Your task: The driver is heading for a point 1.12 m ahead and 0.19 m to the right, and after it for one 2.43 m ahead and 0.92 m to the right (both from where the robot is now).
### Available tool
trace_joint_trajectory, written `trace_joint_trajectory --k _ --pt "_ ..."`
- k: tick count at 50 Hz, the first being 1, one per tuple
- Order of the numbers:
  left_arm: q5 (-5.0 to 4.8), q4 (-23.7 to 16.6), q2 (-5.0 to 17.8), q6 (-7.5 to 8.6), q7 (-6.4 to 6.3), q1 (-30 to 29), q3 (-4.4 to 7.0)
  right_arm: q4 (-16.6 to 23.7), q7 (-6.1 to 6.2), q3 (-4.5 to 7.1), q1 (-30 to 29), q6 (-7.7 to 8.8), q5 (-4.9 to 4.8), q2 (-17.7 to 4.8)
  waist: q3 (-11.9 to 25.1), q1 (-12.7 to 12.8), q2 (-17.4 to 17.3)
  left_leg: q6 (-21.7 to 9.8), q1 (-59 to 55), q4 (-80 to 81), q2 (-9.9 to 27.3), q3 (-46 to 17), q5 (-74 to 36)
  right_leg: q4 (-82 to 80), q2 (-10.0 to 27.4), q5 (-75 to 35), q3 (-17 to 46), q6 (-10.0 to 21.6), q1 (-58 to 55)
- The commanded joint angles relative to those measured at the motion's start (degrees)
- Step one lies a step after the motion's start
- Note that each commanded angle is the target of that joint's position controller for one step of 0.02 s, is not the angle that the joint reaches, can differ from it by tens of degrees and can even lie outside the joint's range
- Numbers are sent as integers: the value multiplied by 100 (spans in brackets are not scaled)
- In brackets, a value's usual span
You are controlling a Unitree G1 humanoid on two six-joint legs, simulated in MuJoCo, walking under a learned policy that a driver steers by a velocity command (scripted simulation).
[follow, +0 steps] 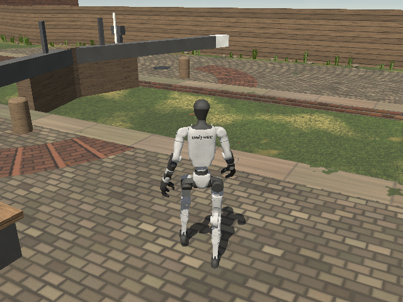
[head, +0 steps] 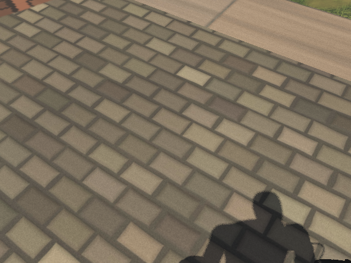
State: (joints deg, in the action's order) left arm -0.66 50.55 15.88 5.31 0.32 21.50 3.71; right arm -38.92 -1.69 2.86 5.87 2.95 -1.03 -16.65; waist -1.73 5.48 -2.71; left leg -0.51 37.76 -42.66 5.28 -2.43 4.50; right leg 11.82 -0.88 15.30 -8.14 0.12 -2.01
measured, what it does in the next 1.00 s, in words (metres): walks ahead, turning right: left foot, then right foot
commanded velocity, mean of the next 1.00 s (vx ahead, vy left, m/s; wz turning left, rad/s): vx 0.50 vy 0.00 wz -0.33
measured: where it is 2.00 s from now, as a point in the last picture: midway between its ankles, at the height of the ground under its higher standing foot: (242, 120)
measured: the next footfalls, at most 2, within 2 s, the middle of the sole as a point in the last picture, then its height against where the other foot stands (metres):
left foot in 0.14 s outside the picture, level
right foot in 0.68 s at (234, 251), level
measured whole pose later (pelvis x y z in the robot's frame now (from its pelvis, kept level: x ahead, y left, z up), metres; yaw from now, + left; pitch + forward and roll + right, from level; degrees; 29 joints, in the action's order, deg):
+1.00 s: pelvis +0.55 -0.05 +0.01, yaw -25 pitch +2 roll +0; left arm -0.6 41.9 15.8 3.3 0.2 17.2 3.4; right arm -40.5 -0.4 2.9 5.1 5.4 0.3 -17.2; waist -2.8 2.9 -2.3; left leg 3.4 38.0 -41.5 6.6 -4.0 0.4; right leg 17.9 -6.1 11.7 4.5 4.6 7.2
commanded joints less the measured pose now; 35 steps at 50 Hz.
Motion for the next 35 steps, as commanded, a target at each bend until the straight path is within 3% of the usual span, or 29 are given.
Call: trace_joint_trajectory --k 1,3,4,5,6,7,8,9,10,11,12,13,15,17,21,26,28,30,32,33,34,35 --pt "-104 -262 1049 39 -15 -130 221 613 -99 -45 -675 114 -13 -153 -398 -143 565 -123 -179 702 -96 262 -296 -523 1599 -1932 691 998 285" --pt "-138 -165 1128 -40 -22 -32 236 696 -134 4 -745 124 -9 -308 -323 -266 644 -308 -371 983 -237 352 14 -226 1725 -2712 619 902 -120" --pt "-143 -126 1192 -80 -27 1 238 691 -128 65 -606 129 10 -435 -149 -424 745 -413 -804 1086 -386 449 199 125 1732 -3655 625 843 -211" --pt "-146 -92 1240 -125 -36 -29 230 576 -102 170 -82 127 23 -613 214 -799 814 -549 -1639 1245 -562 568 185 818 1640 -4570 526 740 -158" --pt "-131 -85 1174 -152 -56 -45 179 294 -46 318 832 111 19 -858 734 -1285 782 -693 -2967 1381 -689 643 -27 1867 1396 -4787 371 576 288" --pt "-4 -241 922 -124 -63 -45 55 85 64 457 1842 58 72 -1265 1509 -1671 326 -968 -4830 1101 275 -407 -99 3582 1102 -3001 336 357 1646" --pt "26 -378 79 -31 -5 722 -177 75 105 476 1864 46 172 -1709 2380 -1031 -1146 -1785 -6310 1735 1850 -3264 958 5641 41 1664 702 39 3604" --pt "-163 -281 762 66 10 324 -16 132 96 364 1862 75 160 -1184 2426 -1378 -603 -1779 -5937 2359 1902 -3809 1534 6328 116 1854 1584 59 4046" --pt "-297 -496 977 84 9 -167 76 59 84 273 1534 115 129 -933 1379 -1266 -504 -1494 -5212 2479 1669 -2764 1278 6389 389 1379 1462 102 4481" --pt "-243 -538 889 82 -27 -381 62 25 66 218 1195 157 105 -734 880 -1059 -240 -1324 -4438 2619 1412 -2014 802 6109 666 830 1345 105 4363" --pt "-136 -513 826 40 -56 -421 86 6 42 181 899 198 129 -546 581 -856 -219 -1204 -3811 2801 1182 -1472 446 5831 825 463 1342 80 4123" --pt "-117 -439 737 -58 -61 -221 98 -2 26 154 707 257 178 -396 464 -649 -300 -1117 -3377 3046 1018 -1034 234 5721 955 140 1412 74 3739" --pt "-140 -382 485 -220 -60 -34 65 -108 17 188 570 379 188 -353 350 -470 -240 -1188 -2955 3364 996 -558 -232 5594 1008 -62 1417 0 3455" --pt "-126 -480 418 -317 -73 -257 69 -242 50 229 541 444 200 -421 89 -418 -103 -1137 -2796 3546 942 -85 -512 5311 1014 -359 1471 -54 3701" --pt "-76 -708 331 -285 12 -834 32 -408 155 277 667 423 214 -576 -149 -550 22 -1001 -3023 3662 780 683 -745 4016 916 -1554 1421 -87 4014" --pt "-55 -1145 210 -242 209 -1855 -74 -613 228 357 1109 283 113 -836 -459 -962 208 -915 -3751 3588 974 1157 -1031 2790 789 -1882 883 90 4232" --pt "-57 -1340 232 -238 285 -2115 -78 -686 238 384 1264 175 59 -899 -493 -1023 184 -867 -4235 3338 1091 1263 -1429 2560 710 -1543 709 205 4404" --pt "-69 -1490 314 -249 350 -2139 -38 -686 264 410 1231 73 28 -1007 -344 -898 49 -761 -4515 2862 1134 1418 -2713 2420 479 -1064 443 376 4135" --pt "-86 -1490 557 -296 356 -1647 101 -627 313 448 1127 -24 -4 -1178 142 -529 -217 -629 -4631 1849 1104 1536 -4648 2494 38 -470 111 619 3272" --pt "-106 -1370 797 -316 325 -999 239 -596 330 451 1059 -69 -25 -1228 514 -144 -246 -529 -4422 904 1007 1602 -4974 2360 -201 -388 50 794 2394" --pt "-104 -1145 1126 -347 236 -48 434 -551 349 404 968 -60 -46 -1159 980 388 -76 -298 -3594 -469 774 1701 -4215 1897 -296 -776 282 1042 844" --pt "-101 -1038 1692 -407 105 354 573 -356 333 217 1247 26 166 -509 1392 172 1101 19 -1514 -2424 183 1631 -140 1872 958 -846 2391 1591 -986"
Velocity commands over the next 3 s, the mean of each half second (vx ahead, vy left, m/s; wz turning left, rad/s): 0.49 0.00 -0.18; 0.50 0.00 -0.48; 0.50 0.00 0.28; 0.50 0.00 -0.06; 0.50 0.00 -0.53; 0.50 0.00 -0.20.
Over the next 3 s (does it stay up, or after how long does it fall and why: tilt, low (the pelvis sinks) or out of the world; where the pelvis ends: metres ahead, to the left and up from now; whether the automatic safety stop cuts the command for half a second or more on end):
stays up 1.56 -0.47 0.00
